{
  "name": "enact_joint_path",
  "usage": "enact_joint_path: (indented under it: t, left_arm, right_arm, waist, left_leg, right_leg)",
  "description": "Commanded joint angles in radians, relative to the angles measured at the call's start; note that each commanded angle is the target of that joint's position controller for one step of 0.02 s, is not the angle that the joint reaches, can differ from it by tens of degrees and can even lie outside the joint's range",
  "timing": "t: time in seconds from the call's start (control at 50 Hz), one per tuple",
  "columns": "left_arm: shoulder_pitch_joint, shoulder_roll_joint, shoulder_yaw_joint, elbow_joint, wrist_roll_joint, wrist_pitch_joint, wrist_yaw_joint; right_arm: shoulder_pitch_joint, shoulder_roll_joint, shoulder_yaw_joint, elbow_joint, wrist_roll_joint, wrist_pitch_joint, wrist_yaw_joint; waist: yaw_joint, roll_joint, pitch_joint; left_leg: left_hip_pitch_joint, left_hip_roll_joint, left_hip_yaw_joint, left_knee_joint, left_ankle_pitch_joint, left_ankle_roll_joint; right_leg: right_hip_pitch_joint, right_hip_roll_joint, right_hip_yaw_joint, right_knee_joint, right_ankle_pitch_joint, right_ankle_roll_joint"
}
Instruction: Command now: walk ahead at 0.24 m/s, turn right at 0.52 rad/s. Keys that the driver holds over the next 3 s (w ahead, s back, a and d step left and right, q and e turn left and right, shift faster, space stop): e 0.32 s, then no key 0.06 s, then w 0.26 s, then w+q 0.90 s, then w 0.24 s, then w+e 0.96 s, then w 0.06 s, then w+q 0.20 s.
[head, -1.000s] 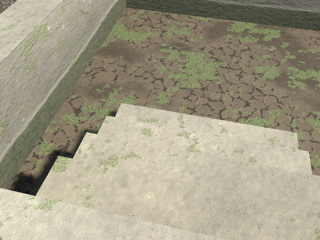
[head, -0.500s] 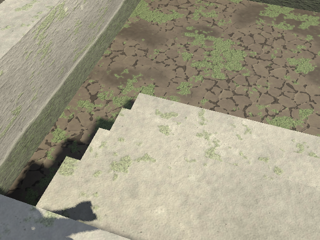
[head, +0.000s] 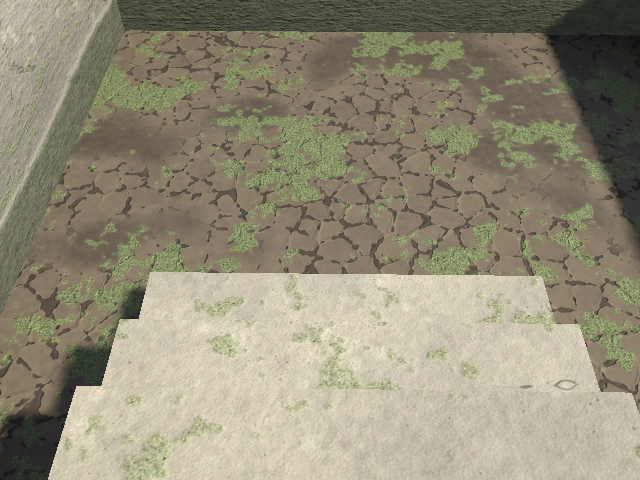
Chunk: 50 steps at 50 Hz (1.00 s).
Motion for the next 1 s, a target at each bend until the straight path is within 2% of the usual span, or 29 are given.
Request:
enact_joint_path:
  t: [0.02, 0.04, 0.06, 0.08, 0.1, 0.12, 0.14, 0.16, 0.18, 0.22, 0.26, 0.3, 0.38, 0.4, 0.44, 0.48, 0.52, 0.54, 0.58, 0.6, 0.62, 0.64, 0.66, 0.7, 0.74, 0.78, 0.9, 0.94, 1.0]
  left_arm:
    - [0.117, 0.055, 0.013, -0.027, 0.007, 0.019, 0.006]
    - [0.141, 0.054, 0.014, -0.034, -0.013, 0.012, 0.008]
    - [0.213, 0.075, 0.023, -0.016, -0.01, 0.001, 0.012]
    - [0.259, 0.141, 0.041, -0.009, -0.003, -0.022, 0.018]
    - [0.198, 0.247, 0.053, -0.037, -0.036, -0.03, 0.014]
    - [0.248, 0.278, 0.065, -0.059, -0.077, -0.042, 0.003]
    - [0.184, 0.27, 0.062, -0.064, -0.055, -0.037, 0.011]
    - [0.108, 0.192, 0.041, -0.079, -0.045, -0.027, 0.018]
    - [0.095, 0.152, 0.026, -0.095, -0.046, -0.027, 0.023]
    - [0.103, 0.142, 0.025, -0.099, -0.036, -0.03, 0.03]
    - [0.118, 0.15, 0.026, -0.109, -0.037, -0.04, 0.029]
    - [0.093, 0.171, 0.026, -0.139, -0.015, -0.045, 0.023]
    - [0.088, 0.158, 0.017, -0.178, -0.019, -0.039, 0.031]
    - [0.118, 0.161, 0.016, -0.178, -0.015, -0.038, 0.029]
    - [0.179, 0.162, 0.02, -0.145, -0.016, -0.018, 0.03]
    - [0.157, 0.157, 0.019, -0.162, 0.001, -0.008, 0.015]
    - [0.158, 0.153, 0.021, -0.142, -0.013, -0.002, 0.014]
    - [0.112, 0.152, 0.02, -0.156, -0.015, -0.005, 0.005]
    - [0.09, 0.14, 0.016, -0.134, -0.049, -0.002, 0.014]
    - [0.069, 0.096, 0.01, -0.137, -0.055, -0.008, 0.021]
    - [0.071, 0.048, -0.004, -0.159, -0.059, -0.021, 0.021]
    - [0.01, 0.128, 0.008, -0.185, -0.034, -0.028, 0.022]
    - [-0.019, 0.169, 0.019, -0.185, -0.038, -0.035, 0.016]
    - [-0.017, 0.157, 0.018, -0.151, -0.021, -0.041, -0.002]
    - [0.011, 0.144, 0.018, -0.114, -0.008, -0.037, -0.019]
    - [-0.039, 0.113, 0.011, -0.114, -0.005, -0.031, -0.023]
    - [-0.135, 0.111, 0.005, -0.103, 0.004, -0.028, -0.017]
    - [-0.285, 0.176, 0.033, -0.156, -0.007, -0.038, -0.005]
    - [-0.34, 0.167, 0.035, -0.171, -0.007, -0.055, 0.002]
  right_arm:
    - [-0.057, -0.199, -0.049, -0.088, 0.015, 0.012, -0.003]
    - [-0.059, -0.2, -0.053, -0.084, 0.027, 0.027, 0.0]
    - [-0.07, -0.195, -0.056, -0.087, 0.038, 0.041, 0.004]
    - [-0.077, -0.17, -0.057, -0.103, 0.046, 0.047, 0.003]
    - [0.021, -0.074, -0.039, -0.131, 0.02, 0.059, 0.002]
    - [-0.018, -0.108, -0.036, -0.155, -0.014, 0.072, -0.008]
    - [-0.134, -0.12, -0.034, -0.191, 0.016, 0.069, -0.015]
    - [-0.158, -0.167, -0.051, -0.177, 0.026, 0.068, -0.021]
    - [-0.122, -0.179, -0.059, -0.158, 0.005, 0.083, -0.024]
    - [-0.099, -0.132, -0.046, -0.141, -0.017, 0.123, -0.025]
    - [-0.113, -0.099, -0.036, -0.16, -0.012, 0.137, -0.022]
    - [-0.132, -0.107, -0.038, -0.174, -0.004, 0.128, -0.021]
    - [-0.169, -0.121, -0.034, -0.21, -0.009, 0.128, -0.021]
    - [-0.167, -0.13, -0.036, -0.215, -0.005, 0.129, -0.019]
    - [-0.245, -0.105, -0.015, -0.263, 0.001, 0.136, -0.005]
    - [-0.183, -0.123, -0.016, -0.235, 0.009, 0.129, 0.005]
    - [-0.195, -0.104, -0.001, -0.25, 0.014, 0.119, 0.013]
    - [-0.098, -0.099, -0.003, -0.207, 0.014, 0.113, 0.015]
    - [0.014, -0.075, 0.003, -0.176, 0.002, 0.102, 0.005]
    - [0.117, -0.096, -0.001, -0.128, -0.015, 0.092, 0.0]
    - [0.162, -0.201, -0.018, -0.128, -0.006, 0.072, 0.005]
    - [0.095, -0.27, -0.054, -0.137, 0.005, 0.053, 0.014]
    - [0.02, -0.211, -0.037, -0.156, 0.019, 0.045, 0.024]
    - [-0.036, -0.155, -0.023, -0.171, 0.028, 0.035, 0.027]
    - [0.026, -0.168, -0.026, -0.149, 0.009, 0.02, 0.019]
    - [0.107, -0.167, -0.026, -0.124, 0.015, 0.023, 0.007]
    - [0.2, -0.191, -0.032, -0.124, 0.006, 0.029, -0.005]
    - [0.336, -0.228, -0.049, -0.075, 0.008, 0.006, -0.018]
    - [0.344, -0.232, -0.062, -0.069, 0.008, -0.007, -0.029]
  waist:
    - [0.065, 0.154, -0.06]
    - [0.072, 0.161, -0.056]
    - [0.11, 0.139, -0.078]
    - [0.145, -0.018, -0.082]
    - [0.021, -0.22, -0.079]
    - [0.088, -0.113, -0.193]
    - [0.081, -0.109, -0.089]
    - [0.037, -0.033, 0.009]
    - [0.018, -0.029, -0.009]
    - [0.011, -0.01, -0.059]
    - [0.007, 0.001, -0.108]
    - [0.012, -0.011, -0.159]
    - [0.027, -0.061, -0.172]
    - [0.037, -0.07, -0.185]
    - [0.063, -0.126, -0.099]
    - [0.064, -0.145, -0.12]
    - [0.068, -0.14, -0.069]
    - [0.037, -0.121, -0.104]
    - [-0.041, -0.057, -0.036]
    - [-0.065, 0.055, -0.017]
    - [-0.049, 0.208, 0.002]
    - [-0.012, 0.212, 0.084]
    - [0.017, 0.145, 0.1]
    - [0.048, 0.083, 0.071]
    - [0.032, 0.098, 0.004]
    - [0.01, 0.089, -0.013]
    - [-0.031, 0.128, -0.002]
    - [-0.111, 0.143, 0.036]
    - [-0.13, 0.136, 0.053]
  left_leg:
    - [-0.067, 0.277, -0.056, 0.132, 1.186, 0.079]
    - [-0.063, 0.262, -0.056, 0.21, 1.137, 0.075]
    - [-0.085, 0.249, -0.059, 0.385, 1.048, 0.059]
    - [-0.261, 0.163, -0.07, 0.707, 0.482, 0.004]
    - [-0.546, -0.02, -0.13, 0.974, -0.233, -0.057]
    - [-0.564, 0.003, -0.3, 0.943, -0.226, -0.09]
    - [-0.587, 0.006, -0.304, 0.873, -0.186, -0.098]
    - [-0.565, 0.028, -0.307, 0.804, -0.108, -0.1]
    - [-0.539, 0.044, -0.322, 0.756, -0.089, -0.104]
    - [-0.469, 0.033, -0.299, 0.727, -0.034, -0.114]
    - [-0.465, 0.02, -0.291, 0.695, 0.013, -0.108]
    - [-0.434, -0.017, -0.265, 0.753, 0.189, -0.079]
    - [-0.476, -0.031, -0.287, 0.772, 0.16, -0.066]
    - [-0.477, -0.042, -0.289, 0.775, 0.127, -0.065]
    - [-0.53, -0.031, -0.3, 0.512, -0.153, -0.086]
    - [-0.41, -0.053, -0.258, 0.508, -0.106, -0.078]
    - [-0.329, -0.045, -0.283, 0.284, -0.217, -0.061]
    - [-0.175, -0.076, -0.217, 0.308, -0.07, -0.054]
    - [0.013, -0.068, -0.246, -0.099, -0.011, -0.008]
    - [0.149, 0.009, -0.387, -0.221, -0.01, 0.025]
    - [0.218, 0.274, -0.783, -0.295, 0.106, 0.097]
    - [0.022, 0.368, -0.905, -0.327, 0.091, 0.175]
    - [0.013, 0.324, -0.856, -0.336, 0.067, 0.193]
    - [0.024, 0.221, -0.7, -0.341, 0.125, 0.169]
    - [0.03, 0.165, -0.593, -0.308, 0.27, 0.193]
    - [0.049, 0.135, -0.569, -0.264, 0.365, 0.196]
    - [0.029, 0.128, -0.582, -0.179, 0.509, 0.21]
    - [0.291, 0.169, -0.708, -0.137, 0.318, 0.227]
    - [0.321, 0.186, -0.776, -0.081, 0.303, 0.249]
  right_leg:
    - [0.227, 0.05, -0.058, -0.074, -0.147, -0.022]
    - [0.244, 0.098, -0.067, -0.233, -0.303, -0.022]
    - [0.335, 0.116, -0.069, -0.347, -0.22, -0.036]
    - [0.479, 0.015, 0.139, -0.534, 0.235, -0.083]
    - [0.601, -0.249, 0.516, -0.43, 1.093, -0.223]
    - [0.564, -0.305, 0.578, -0.528, 0.955, -0.348]
    - [0.448, -0.291, 0.555, -0.626, 0.529, -0.343]
    - [0.34, -0.233, 0.482, -0.626, 0.393, -0.289]
    - [0.343, -0.198, 0.447, -0.592, 0.466, -0.262]
    - [0.301, -0.15, 0.377, -0.562, 0.559, -0.232]
    - [0.328, -0.123, 0.355, -0.534, 0.691, -0.216]
    - [0.32, -0.11, 0.349, -0.484, 0.685, -0.202]
    - [0.346, -0.114, 0.402, -0.468, 0.614, -0.214]
    - [0.365, -0.124, 0.435, -0.482, 0.504, -0.228]
    - [0.405, -0.1, 0.478, -0.576, 0.138, -0.221]
    - [0.359, -0.092, 0.486, -0.597, -0.015, -0.222]
    - [0.329, -0.098, 0.516, -0.629, -0.099, -0.201]
    - [0.248, -0.069, 0.467, -0.614, -0.046, -0.186]
    - [0.152, -0.028, 0.471, -0.557, -0.086, -0.128]
    - [0.031, 0.051, 0.402, -0.372, -0.137, -0.074]
    - [-0.16, 0.225, 0.288, -0.157, -0.413, -0.014]
    - [-0.196, 0.153, 0.302, -0.037, -0.374, -0.008]
    - [-0.201, 0.142, 0.265, -0.001, -0.348, 0.008]
    - [-0.164, 0.076, 0.192, 0.008, -0.211, 0.05]
    - [-0.108, 0.046, 0.111, 0.072, -0.076, 0.061]
    - [-0.128, 0.04, 0.079, 0.09, -0.027, 0.074]
    - [-0.108, 0.024, 0.048, 0.006, -0.006, 0.101]
    - [-0.42, -0.014, 0.167, -0.071, 0.022, 0.118]
    - [-0.494, -0.038, 0.214, -0.152, 0.04, 0.139]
